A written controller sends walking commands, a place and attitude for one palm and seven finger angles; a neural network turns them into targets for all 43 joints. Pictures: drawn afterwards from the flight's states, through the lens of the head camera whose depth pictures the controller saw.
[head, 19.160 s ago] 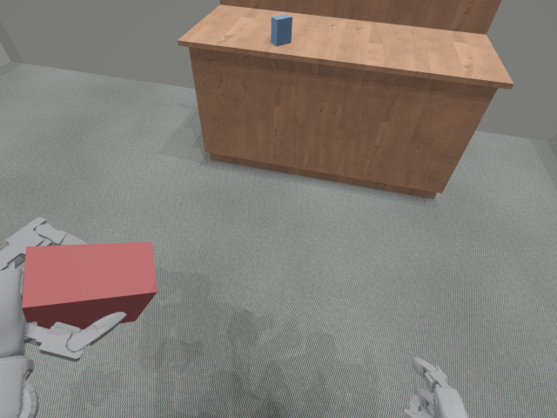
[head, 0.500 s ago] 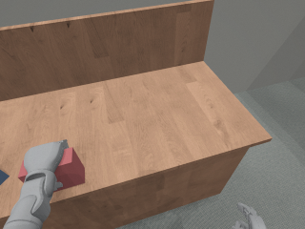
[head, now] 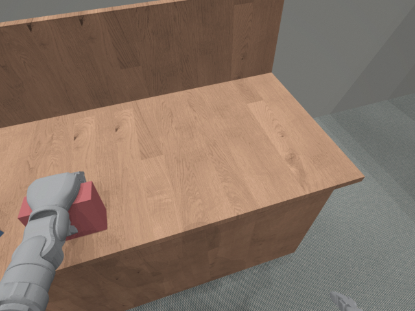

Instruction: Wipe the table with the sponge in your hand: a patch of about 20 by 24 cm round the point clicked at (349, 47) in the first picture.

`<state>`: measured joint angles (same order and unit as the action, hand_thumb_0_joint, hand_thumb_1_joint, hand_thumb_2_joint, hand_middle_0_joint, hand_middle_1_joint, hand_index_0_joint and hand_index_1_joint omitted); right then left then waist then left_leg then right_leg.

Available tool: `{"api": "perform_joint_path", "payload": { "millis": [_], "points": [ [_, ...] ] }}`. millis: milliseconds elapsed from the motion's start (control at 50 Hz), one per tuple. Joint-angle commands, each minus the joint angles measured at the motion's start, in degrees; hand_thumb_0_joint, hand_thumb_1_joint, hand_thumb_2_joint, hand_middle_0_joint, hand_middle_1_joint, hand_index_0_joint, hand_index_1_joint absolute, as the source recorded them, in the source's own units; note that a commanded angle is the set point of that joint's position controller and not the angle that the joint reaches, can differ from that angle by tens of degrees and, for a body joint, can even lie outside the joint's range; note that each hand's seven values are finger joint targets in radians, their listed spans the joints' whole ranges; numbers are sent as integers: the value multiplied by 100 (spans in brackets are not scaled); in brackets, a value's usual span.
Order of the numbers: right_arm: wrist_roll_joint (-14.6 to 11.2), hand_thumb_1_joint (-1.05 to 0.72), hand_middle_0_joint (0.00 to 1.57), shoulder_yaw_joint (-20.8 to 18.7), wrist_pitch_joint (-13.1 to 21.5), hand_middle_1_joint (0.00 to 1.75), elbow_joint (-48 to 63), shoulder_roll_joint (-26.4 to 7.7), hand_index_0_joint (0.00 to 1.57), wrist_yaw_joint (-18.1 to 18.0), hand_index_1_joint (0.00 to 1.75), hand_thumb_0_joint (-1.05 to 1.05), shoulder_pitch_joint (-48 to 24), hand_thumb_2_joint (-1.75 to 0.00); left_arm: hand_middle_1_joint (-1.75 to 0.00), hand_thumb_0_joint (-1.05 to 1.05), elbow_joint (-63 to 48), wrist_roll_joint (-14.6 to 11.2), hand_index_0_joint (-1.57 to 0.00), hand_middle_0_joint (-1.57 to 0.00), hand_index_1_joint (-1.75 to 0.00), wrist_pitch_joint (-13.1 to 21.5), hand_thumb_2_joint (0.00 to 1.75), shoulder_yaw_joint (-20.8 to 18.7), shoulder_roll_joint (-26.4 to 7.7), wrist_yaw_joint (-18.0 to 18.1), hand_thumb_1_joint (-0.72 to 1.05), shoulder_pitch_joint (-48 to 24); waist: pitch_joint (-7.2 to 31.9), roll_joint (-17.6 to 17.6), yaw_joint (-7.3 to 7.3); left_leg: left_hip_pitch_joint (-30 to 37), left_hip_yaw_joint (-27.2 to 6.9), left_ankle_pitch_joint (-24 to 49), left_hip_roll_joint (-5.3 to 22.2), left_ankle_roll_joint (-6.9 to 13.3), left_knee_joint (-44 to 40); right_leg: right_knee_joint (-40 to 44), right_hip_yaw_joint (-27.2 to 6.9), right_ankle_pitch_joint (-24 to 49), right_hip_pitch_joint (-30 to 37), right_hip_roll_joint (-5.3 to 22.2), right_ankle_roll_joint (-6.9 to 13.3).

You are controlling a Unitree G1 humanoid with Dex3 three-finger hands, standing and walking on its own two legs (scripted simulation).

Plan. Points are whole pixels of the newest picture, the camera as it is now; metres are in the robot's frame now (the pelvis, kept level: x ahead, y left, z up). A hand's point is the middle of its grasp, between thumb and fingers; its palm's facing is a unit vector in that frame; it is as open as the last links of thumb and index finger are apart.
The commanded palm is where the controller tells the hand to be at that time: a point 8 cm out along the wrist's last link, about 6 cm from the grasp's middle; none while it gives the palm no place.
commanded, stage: wipe forward along the first lane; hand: left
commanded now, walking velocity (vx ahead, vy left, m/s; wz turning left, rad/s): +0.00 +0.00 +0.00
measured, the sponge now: (70, 218) +0.29 +0.34 -0.02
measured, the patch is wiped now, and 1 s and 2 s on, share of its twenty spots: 0.20 0.55 0.70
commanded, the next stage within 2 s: slide across to the middle lane in 1.22 s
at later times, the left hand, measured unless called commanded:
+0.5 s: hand (67, 183) +0.36 +0.36 +0.01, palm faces -0.14 +0.02 -0.99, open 9.8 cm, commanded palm +0.36 +0.35 +0.05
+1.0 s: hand (68, 167) +0.41 +0.38 +0.01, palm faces -0.14 +0.02 -0.99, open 9.8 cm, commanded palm +0.41 +0.36 +0.04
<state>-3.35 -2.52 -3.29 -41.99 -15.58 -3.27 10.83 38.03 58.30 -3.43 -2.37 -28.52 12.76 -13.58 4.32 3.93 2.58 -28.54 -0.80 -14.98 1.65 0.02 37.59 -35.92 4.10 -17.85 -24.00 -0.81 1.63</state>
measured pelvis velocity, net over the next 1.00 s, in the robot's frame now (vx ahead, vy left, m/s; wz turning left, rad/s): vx -0.01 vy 0.02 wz -0.02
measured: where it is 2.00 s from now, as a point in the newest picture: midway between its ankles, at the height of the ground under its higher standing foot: outside the picture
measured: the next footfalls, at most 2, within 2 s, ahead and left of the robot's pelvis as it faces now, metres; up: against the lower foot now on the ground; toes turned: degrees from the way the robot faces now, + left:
none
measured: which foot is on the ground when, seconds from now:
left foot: down 0.00-1.00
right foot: down 0.00-1.00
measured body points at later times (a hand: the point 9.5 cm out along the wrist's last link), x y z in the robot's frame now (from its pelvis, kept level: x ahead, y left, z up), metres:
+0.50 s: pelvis -0.02 +0.00 -0.02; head +0.03 +0.00 +0.43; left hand +0.36 +0.36 +0.07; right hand +0.04 -0.28 -0.15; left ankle +0.04 +0.12 -0.72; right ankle +0.00 -0.10 -0.72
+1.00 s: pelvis -0.01 +0.02 -0.02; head +0.07 +0.03 +0.42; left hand +0.41 +0.38 +0.07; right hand +0.05 -0.25 -0.15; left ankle +0.04 +0.12 -0.72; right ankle +0.00 -0.10 -0.72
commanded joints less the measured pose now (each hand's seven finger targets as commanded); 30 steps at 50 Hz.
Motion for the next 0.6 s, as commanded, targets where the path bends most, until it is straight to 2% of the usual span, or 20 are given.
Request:
{"api": "perform_joint_path", "payload": {
  "millis": [0,20,40,80,120,140,180,200,220,300,340,360,380,400,420,460,520,540,560,580],
  "points": [
    [1,-90,20,-243,199,30,597,-833,20,-38,30,0,-61,-90,-160,0,23,167,-120,-120,-160,6,130,-525,-1644,203,10,-1667,797,-521,-249,325,63,60,-373,314,-241,665,-401,508,-150,-177,106],
    [8,-90,20,-252,177,30,561,-870,20,-36,30,0,-26,-90,-160,0,154,185,-120,-120,-160,35,130,-769,-1937,208,10,-1674,877,-536,-198,233,55,79,-369,315,-223,670,-477,536,-73,-183,120],
    [0,-90,20,-246,182,30,594,-835,20,-31,30,0,21,-90,-160,0,140,186,-120,-120,-160,99,130,-550,-1766,217,10,-1906,950,-462,-280,187,84,68,-386,321,-175,599,-446,553,-83,-167,95],
    [6,-90,20,-274,190,30,567,-840,20,-5,30,0,90,-90,-160,0,324,215,-120,-120,-160,159,130,-468,-1646,258,10,-1913,986,-380,-293,171,93,54,-368,324,-101,558,-440,557,-231,-174,105],
    [12,-90,20,-272,151,30,519,-883,20,7,30,0,157,-90,-160,0,529,278,-120,-120,-160,186,130,-671,-1969,272,10,-2095,1072,-444,-285,20,46,23,-345,314,-73,525,-468,491,-242,-187,121],
    [-7,-90,20,-266,162,30,550,-852,20,14,30,0,213,-90,-160,0,621,254,-120,-120,-160,198,130,-429,-1730,290,10,-2203,993,-397,-365,-31,71,-97,-362,323,-58,503,-423,342,-350,-185,96],
    [0,-90,20,-286,169,30,482,-884,20,25,30,0,305,-90,-160,0,885,268,-120,-120,-160,225,130,-500,-1833,341,10,-2310,991,-499,-378,-144,53,-244,-340,333,11,496,-436,147,-519,-196,95],
    [-16,-90,20,-261,166,30,501,-889,20,26,30,0,313,-90,-160,0,951,250,-120,-120,-160,220,130,-399,-1780,346,10,-2433,933,-492,-434,-225,57,-344,-344,335,20,513,-447,45,-590,-191,87],
    [-9,-90,20,-267,161,30,452,-916,20,29,30,0,349,-90,-160,0,979,262,-120,-120,-160,245,130,-602,-2051,350,10,-2621,1014,-532,-411,-275,34,-322,-316,336,35,504,-480,78,-537,-201,106],
    [-25,-90,20,-239,166,30,447,-932,20,38,30,0,494,-90,-160,0,1304,303,-120,-120,-160,265,130,-496,-2174,392,10,-2979,1054,-445,-487,-486,40,-553,-336,349,115,461,-482,-222,-707,-205,83],
    [-25,-90,20,-228,161,30,418,-951,20,39,30,0,577,-90,-160,0,1413,342,-120,-120,-160,268,130,-563,-2411,395,10,-3278,1173,-365,-530,-533,23,-586,-323,362,155,411,-486,-265,-733,-217,80],
    [-28,-90,20,-231,166,30,426,-939,20,44,30,0,612,-90,-160,0,1517,362,-120,-120,-160,267,130,-451,-2271,389,10,-3281,1184,-418,-563,-563,21,-598,-319,362,181,390,-471,-259,-792,-221,75],
    [-23,-90,20,-213,169,30,440,-946,20,55,30,0,622,-90,-160,0,1579,341,-120,-120,-160,261,130,-482,-2327,382,10,-3256,1192,-355,-525,-604,17,-649,-324,358,190,398,-485,-321,-803,-225,83],
    [-28,-90,20,-204,169,30,438,-956,20,53,30,0,655,-90,-160,0,1592,343,-120,-120,-160,262,130,-465,-2390,373,10,-3449,1217,-360,-575,-618,5,-685,-309,364,197,387,-486,-349,-838,-229,81],
    [-9,-90,20,-209,148,30,396,-996,20,58,30,0,691,-90,-160,0,1663,359,-120,-120,-160,263,130,-673,-2655,355,10,-3501,1340,-267,-523,-619,-13,-599,-295,359,217,351,-498,-263,-790,-243,102],
    [-25,-90,20,-201,160,30,436,-949,20,71,30,0,736,-90,-160,0,1767,357,-120,-120,-160,265,130,-461,-2424,332,10,-3482,1301,-257,-563,-657,0,-637,-307,366,243,322,-471,-272,-873,-239,85],
    [-6,-90,20,-179,140,30,397,-1021,20,64,30,0,807,-90,-160,0,1849,379,-120,-120,-160,259,130,-659,-2799,278,10,-3739,1428,-262,-578,-690,-29,-599,-274,367,271,295,-472,-218,-866,-260,97],
    [-21,-90,20,-176,143,30,438,-987,20,69,30,0,861,-90,-160,0,1864,377,-120,-120,-160,277,130,-499,-2648,262,10,-3781,1455,-263,-619,-717,-24,-571,-292,372,293,252,-456,-181,-888,-266,82],
    [-8,-90,20,-186,140,30,440,-989,20,82,30,0,875,-90,-160,0,1899,390,-120,-120,-160,292,130,-521,-2610,255,10,-3636,1496,-214,-559,-679,-35,-530,-289,364,293,225,-431,-142,-919,-269,95],
    [-15,-90,20,-175,137,30,458,-981,20,86,30,0,867,-90,-160,0,1908,397,-120,-120,-160,298,130,-430,-2524,248,10,-3665,1385,-178,-601,-663,-37,-586,-284,361,284,240,-411,-198,-1016,-278,97]
  ]
}}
